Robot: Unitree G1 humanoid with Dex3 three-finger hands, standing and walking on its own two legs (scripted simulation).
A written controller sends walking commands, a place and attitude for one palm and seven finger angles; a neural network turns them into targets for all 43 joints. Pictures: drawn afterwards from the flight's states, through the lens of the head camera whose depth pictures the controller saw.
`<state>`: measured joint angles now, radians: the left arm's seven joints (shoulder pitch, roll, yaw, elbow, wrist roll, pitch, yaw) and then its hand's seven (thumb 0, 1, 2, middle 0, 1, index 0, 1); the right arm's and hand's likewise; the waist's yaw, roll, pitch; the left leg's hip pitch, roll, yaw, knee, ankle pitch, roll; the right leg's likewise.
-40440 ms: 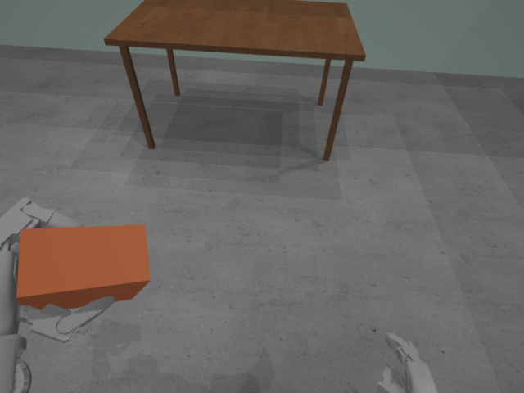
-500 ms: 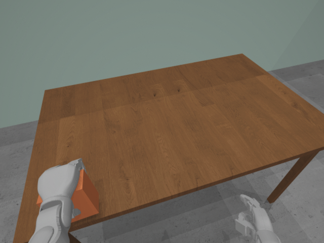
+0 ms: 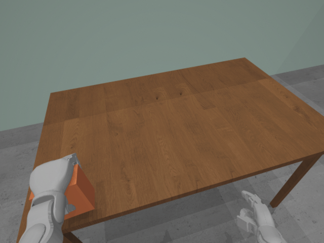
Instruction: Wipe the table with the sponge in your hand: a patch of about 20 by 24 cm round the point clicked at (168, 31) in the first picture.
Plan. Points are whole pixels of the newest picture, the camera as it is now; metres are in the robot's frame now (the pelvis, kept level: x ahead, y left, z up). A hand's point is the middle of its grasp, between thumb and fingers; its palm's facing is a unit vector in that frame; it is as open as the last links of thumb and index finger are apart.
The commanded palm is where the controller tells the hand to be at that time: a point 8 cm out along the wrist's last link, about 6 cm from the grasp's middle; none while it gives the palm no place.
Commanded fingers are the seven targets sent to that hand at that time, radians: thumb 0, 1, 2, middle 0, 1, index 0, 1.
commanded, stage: lift the sponge slowly off the table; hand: left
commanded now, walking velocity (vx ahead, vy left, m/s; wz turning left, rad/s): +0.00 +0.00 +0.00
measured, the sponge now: (69, 197) +0.20 +0.29 -0.01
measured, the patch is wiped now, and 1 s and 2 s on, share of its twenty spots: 1.00 1.00 1.00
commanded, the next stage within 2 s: bring the sponge back beside the body in 0.68 s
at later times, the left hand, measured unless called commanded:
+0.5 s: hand (59, 179) +0.21 +0.30 +0.06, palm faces +0.01 -0.13 -0.99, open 10.7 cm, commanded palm +0.19 +0.29 +0.14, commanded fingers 0.00 0.10 1.30 -1.20 -1.60 -1.20 -1.60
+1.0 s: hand (55, 178) +0.21 +0.30 +0.08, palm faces +0.06 -0.12 -0.99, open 10.7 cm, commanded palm +0.18 +0.29 +0.15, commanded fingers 0.00 0.10 1.30 -1.20 -1.60 -1.20 -1.60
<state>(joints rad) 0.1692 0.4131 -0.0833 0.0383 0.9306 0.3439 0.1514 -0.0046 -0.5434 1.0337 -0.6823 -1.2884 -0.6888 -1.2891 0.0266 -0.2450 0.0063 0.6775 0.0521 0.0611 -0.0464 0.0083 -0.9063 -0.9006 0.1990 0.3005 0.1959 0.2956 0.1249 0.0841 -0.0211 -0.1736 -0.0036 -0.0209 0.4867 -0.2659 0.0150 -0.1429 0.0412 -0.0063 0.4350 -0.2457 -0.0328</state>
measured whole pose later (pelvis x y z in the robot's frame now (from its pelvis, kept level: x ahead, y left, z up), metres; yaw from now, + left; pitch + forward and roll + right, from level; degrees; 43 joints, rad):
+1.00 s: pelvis -0.01 +0.01 +0.00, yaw +0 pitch -5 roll -1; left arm 0.19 0.46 -0.06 -0.13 0.91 0.38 0.06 0.00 -0.54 1.03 -0.68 -1.29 -0.69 -1.29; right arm 0.00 -0.24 0.04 0.67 0.05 0.08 -0.03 0.01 -0.91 -0.90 0.20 0.30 0.20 0.30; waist 0.13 0.09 0.00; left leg -0.10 -0.01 -0.01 0.41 -0.23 0.02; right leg -0.07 0.03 0.01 0.36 -0.20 -0.03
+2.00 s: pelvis -0.01 -0.01 +0.00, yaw +0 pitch -6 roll -1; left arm 0.29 0.50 -0.03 -0.34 0.85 0.45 -0.01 -0.01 -0.54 1.03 -0.68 -1.29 -0.69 -1.29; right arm -0.02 -0.26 0.05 0.65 0.05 0.08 -0.03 0.01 -0.91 -0.90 0.20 0.30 0.20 0.30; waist 0.14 0.11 0.00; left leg -0.09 0.00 -0.02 0.42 -0.22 0.01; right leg -0.07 0.05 0.00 0.38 -0.20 -0.04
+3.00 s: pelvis -0.05 +0.02 -0.01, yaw +0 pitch +1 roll -2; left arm 0.52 0.41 0.37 -0.51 -0.06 -0.07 0.13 -0.01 -0.54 1.03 -0.68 -1.29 -0.69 -1.29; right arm 0.26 -0.23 0.01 0.58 0.02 0.00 -0.07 0.01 -0.91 -0.90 0.20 0.30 0.20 0.30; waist -0.01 0.01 -0.03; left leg -0.39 -0.03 -0.02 0.64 -0.26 0.04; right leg -0.36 0.02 0.00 0.58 -0.24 0.01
